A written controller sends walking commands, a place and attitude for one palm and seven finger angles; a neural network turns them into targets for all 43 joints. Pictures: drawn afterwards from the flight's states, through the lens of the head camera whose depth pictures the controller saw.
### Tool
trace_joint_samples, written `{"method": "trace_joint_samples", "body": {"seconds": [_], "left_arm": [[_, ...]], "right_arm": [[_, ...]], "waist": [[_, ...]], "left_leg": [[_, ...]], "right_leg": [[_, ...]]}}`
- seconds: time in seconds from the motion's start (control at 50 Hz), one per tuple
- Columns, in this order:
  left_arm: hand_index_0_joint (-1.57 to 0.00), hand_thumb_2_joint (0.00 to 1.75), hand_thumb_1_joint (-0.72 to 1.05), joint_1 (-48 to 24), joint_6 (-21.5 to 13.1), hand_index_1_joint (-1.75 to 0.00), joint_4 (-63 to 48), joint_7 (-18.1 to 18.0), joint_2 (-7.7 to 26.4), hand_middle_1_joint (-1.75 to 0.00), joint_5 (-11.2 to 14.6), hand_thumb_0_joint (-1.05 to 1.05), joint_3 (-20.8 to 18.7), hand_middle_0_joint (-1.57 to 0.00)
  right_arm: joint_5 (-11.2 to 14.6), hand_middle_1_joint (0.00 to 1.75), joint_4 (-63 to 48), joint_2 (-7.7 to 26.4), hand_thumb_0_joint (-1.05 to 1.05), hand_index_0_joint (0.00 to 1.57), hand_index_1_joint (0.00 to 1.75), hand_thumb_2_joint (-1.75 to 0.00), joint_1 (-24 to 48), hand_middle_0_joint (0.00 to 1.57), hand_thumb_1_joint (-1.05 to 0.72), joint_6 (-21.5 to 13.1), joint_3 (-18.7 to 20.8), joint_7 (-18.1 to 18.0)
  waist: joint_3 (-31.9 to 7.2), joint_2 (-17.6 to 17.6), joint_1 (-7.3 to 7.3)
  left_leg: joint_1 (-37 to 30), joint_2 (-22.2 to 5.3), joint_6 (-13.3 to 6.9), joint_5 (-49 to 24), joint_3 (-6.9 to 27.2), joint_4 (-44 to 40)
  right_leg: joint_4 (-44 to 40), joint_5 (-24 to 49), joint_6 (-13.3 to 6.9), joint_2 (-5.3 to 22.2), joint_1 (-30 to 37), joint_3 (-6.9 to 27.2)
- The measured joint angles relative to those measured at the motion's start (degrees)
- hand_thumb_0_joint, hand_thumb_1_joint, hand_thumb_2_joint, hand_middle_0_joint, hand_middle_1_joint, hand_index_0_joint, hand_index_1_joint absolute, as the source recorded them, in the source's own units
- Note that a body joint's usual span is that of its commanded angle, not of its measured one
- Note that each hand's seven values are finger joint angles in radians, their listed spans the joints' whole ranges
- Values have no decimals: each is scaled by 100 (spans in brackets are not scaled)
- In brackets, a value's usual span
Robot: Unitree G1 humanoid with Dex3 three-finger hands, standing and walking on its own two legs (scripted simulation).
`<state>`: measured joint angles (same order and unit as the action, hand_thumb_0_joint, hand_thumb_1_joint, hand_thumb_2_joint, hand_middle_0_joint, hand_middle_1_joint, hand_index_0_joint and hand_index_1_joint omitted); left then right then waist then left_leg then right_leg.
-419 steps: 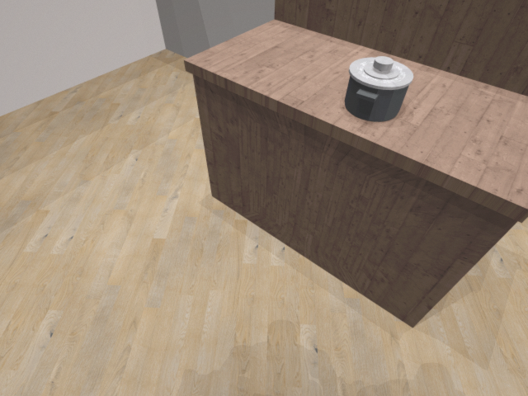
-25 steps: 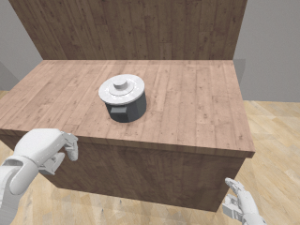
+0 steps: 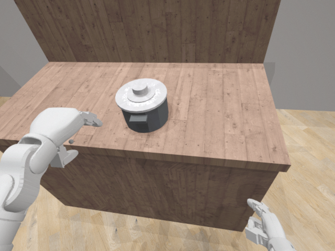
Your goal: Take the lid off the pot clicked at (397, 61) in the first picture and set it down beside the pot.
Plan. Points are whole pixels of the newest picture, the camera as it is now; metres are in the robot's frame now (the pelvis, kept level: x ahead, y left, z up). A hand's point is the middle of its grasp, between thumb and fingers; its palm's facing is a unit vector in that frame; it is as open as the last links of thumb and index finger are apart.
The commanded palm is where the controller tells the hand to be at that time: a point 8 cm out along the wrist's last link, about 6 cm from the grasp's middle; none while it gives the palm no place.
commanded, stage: reach forward and open the fingers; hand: left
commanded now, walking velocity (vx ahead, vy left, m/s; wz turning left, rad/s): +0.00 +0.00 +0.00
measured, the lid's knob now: (139, 87) +0.56 +0.16 +0.10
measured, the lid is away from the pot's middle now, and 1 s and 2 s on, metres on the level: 0.00 0.00 0.00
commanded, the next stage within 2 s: move the open hand above the knob in 0.06 s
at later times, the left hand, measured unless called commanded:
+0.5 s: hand (86, 117) +0.36 +0.23 +0.16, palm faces -0.20 -0.01 -0.98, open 10.1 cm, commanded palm +0.34 +0.22 +0.23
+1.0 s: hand (112, 97) +0.43 +0.19 +0.16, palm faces -0.24 +0.01 -0.97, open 10.1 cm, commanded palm +0.42 +0.19 +0.23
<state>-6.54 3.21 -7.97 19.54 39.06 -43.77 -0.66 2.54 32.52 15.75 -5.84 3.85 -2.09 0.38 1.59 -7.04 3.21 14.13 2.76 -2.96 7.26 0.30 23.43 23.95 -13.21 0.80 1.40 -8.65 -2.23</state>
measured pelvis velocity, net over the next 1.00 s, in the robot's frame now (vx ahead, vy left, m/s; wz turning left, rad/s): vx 0.03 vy -0.01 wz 0.01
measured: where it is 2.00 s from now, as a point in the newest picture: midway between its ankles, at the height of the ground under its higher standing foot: outside the picture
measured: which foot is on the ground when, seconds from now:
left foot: down 0.00-1.00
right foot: down 0.00-1.00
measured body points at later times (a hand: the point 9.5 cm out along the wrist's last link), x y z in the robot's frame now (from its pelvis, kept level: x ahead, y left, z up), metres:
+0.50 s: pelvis +0.01 -0.01 +0.00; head +0.03 -0.05 +0.45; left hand +0.37 +0.23 +0.21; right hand +0.22 -0.23 -0.10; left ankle +0.06 +0.08 -0.74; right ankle +0.00 -0.13 -0.74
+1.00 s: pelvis +0.03 -0.01 +0.00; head +0.06 -0.05 +0.44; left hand +0.44 +0.19 +0.21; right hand +0.20 -0.25 -0.12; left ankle +0.06 +0.08 -0.74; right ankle +0.00 -0.13 -0.74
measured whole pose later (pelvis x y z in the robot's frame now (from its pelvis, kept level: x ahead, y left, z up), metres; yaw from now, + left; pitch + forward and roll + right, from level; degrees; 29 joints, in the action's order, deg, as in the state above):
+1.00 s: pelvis +0.03 -0.01 +0.00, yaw +1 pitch +2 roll +0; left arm -39.2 9.3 19.2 26.3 34.8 -48.2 10.8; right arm 4.1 34.0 16.8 -8.3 6.6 -1.5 0.9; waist 0.9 -5.3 -0.8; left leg 17.8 2.9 -2.2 10.4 1.2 26.1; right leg 27.2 -17.0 -0.1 1.4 -12.3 -3.0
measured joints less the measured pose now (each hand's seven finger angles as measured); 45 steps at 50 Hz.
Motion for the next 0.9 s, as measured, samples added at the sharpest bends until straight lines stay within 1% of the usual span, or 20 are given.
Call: {"method": "trace_joint_samples", "body": {"seconds": [0.2, 0.32, 0.42, 0.52, 0.62, 0.72, 0.8, 0.9], "left_arm": [[-85, 147, -30, -601, 171, -9, 267, 257, 82, -8, -19, 0, 91, -86], [-85, 148, -31, -1099, 376, -9, 697, 417, -7, -8, -74, -1, 289, -86], [-85, 148, -31, -1481, 373, -9, 989, 511, -52, -8, -164, -1, 513, -86], [-85, 148, -31, -1919, 454, -9, 1478, 617, -102, -8, -227, 0, 634, -86], [-85, 148, -31, -2105, 467, -8, 1564, 710, -139, -8, -259, 0, 662, -86], [-85, 148, -31, -2316, 533, -8, 1805, 754, -202, -8, -277, 0, 721, -86], [-85, 148, -31, -2536, 565, -8, 1938, 747, -272, -8, -322, 0, 886, -86], [-85, 148, -31, -2932, 573, -8, 2401, 705, -335, -8, -383, 0, 1023, -86]], "right_arm": [[16, 30, -18, 41, 1, 20, 30, -90, 38, 20, -90, 25, -23, 5], [56, 30, -5, 69, 1, 20, 30, -90, 51, 20, -90, 56, -21, -2], [52, 30, 34, 72, 1, 20, 30, -90, 49, 20, -90, 65, -21, -27], [73, 30, 53, 68, 1, 20, 30, -90, 15, 20, -90, 114, -15, -17], [67, 30, 51, 95, 1, 20, 30, -90, -73, 20, -90, 151, 22, 29], [104, 30, 49, 134, 1, 20, 30, -90, -137, 20, -91, 230, 49, 68], [115, 30, 62, 149, 1, 20, 30, -90, -177, 20, -91, 254, 76, 63], [137, 30, 121, 123, 1, 20, 30, -90, -186, 20, -91, 275, 57, 37]], "waist": [[-15, 8, -6], [-2, 31, -27], [5, 55, -79], [3, 88, -164], [-25, 87, -242], [-38, 93, -292], [-17, 104, -307], [-25, 146, -352]], "left_leg": [[67, 17, 1, 47, 43, 64], [126, 22, 17, 73, 87, 111], [150, 23, 31, 110, 109, 149], [190, 18, 45, 142, 111, 169], [200, 10, 51, 195, 92, 192], [219, 8, 55, 238, 71, 210], [244, 14, 59, 261, 80, 233], [304, 11, 69, 284, 85, 252]], "right_leg": [[48, -57, 0, 13, -43, -43], [98, -101, -16, 13, -87, -88], [139, -148, -33, 11, -106, -108], [185, -193, -52, 6, -160, -108], [203, -236, -60, 0, -175, -86], [242, -281, -64, 0, -210, -63], [271, -312, -71, 5, -234, -72], [304, -343, -83, 1, -299, -75]]}}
